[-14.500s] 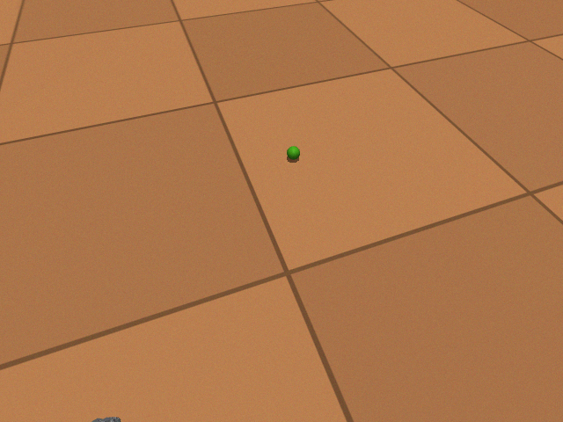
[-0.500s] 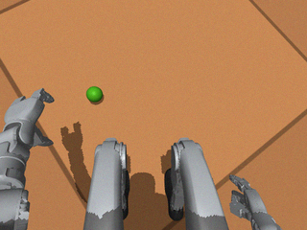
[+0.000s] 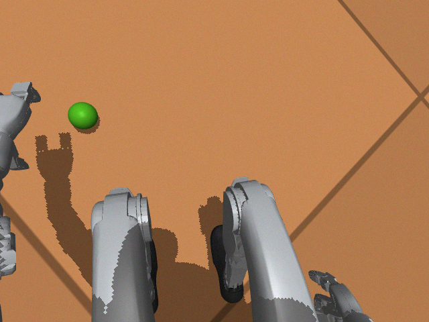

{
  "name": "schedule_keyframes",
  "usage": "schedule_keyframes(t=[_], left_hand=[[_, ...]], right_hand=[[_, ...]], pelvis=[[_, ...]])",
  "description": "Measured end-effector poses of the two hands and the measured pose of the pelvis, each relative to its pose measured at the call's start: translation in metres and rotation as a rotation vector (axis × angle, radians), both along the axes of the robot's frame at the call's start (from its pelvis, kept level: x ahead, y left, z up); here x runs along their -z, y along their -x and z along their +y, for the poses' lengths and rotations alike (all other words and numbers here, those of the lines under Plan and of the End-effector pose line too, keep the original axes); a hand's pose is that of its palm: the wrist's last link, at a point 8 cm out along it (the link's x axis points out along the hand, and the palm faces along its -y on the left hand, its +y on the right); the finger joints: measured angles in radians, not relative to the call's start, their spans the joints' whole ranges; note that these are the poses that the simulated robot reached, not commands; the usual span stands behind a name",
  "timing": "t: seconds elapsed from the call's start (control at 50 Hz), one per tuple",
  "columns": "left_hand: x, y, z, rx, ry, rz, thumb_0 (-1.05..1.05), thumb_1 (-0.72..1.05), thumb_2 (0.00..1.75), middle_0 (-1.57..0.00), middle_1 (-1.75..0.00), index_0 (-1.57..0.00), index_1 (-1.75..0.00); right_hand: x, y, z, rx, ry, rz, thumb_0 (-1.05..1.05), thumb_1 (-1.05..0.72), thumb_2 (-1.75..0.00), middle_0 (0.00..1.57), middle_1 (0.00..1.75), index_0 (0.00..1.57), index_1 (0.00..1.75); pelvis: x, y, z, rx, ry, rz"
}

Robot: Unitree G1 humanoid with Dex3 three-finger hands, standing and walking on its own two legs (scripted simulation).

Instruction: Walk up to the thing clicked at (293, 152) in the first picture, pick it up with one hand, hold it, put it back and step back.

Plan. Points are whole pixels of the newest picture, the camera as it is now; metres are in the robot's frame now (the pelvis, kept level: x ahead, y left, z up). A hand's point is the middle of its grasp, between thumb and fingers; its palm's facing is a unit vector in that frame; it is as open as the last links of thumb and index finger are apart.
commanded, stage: rise first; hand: left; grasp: from above
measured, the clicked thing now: (83, 115) +0.53 +0.28 -0.34
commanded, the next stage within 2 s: none
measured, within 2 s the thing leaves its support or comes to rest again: neither
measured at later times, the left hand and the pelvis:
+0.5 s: hand (33, 126) +0.46 +0.33 -0.20, palm faces -0.46 -0.06 -0.89, open 14.0 cm; pelvis +0.01 +0.00 -0.03, yaw -2 degrees
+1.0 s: hand (39, 124) +0.47 +0.32 -0.21, palm faces -0.45 -0.06 -0.89, open 14.2 cm; pelvis +0.01 +0.00 -0.04, yaw -4 degrees
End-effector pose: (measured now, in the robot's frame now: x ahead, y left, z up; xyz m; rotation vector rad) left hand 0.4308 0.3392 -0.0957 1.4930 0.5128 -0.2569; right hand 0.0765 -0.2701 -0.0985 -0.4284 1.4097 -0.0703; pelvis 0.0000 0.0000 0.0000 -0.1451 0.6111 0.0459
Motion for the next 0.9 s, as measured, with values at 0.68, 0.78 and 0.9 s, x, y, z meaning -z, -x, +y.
schedule_keyframes(t=[0.68,0.78,0.9], left_hand=[[0.056,-0.040,-0.013,-0.017,-0.012,-0.006,0.00,-0.55,1.00,-0.09,-1.04,-0.09,-1.03],[0.057,-0.042,-0.012,-0.010,-0.005,-0.019,0.00,-0.55,1.00,-0.08,-1.04,-0.09,-1.03],[0.057,-0.043,-0.012,0.001,-0.012,-0.020,0.00,-0.56,1.02,-0.08,-1.03,-0.08,-1.03]], right_hand=[[0.020,0.018,-0.001,-0.027,-0.009,0.109,0.00,-0.92,-0.90,0.20,0.30,0.20,0.30],[0.019,0.018,-0.001,-0.031,0.001,0.105,0.00,-0.91,-0.90,0.20,0.30,0.20,0.30],[0.020,0.017,0.000,-0.037,0.007,0.091,0.00,-0.91,-0.90,0.20,0.30,0.20,0.30]], pelvis=[[0.028,-0.009,-0.004,0.039,0.017,0.003],[0.030,-0.009,-0.002,0.042,0.024,-0.002],[0.034,-0.008,-0.001,0.041,0.029,-0.011]])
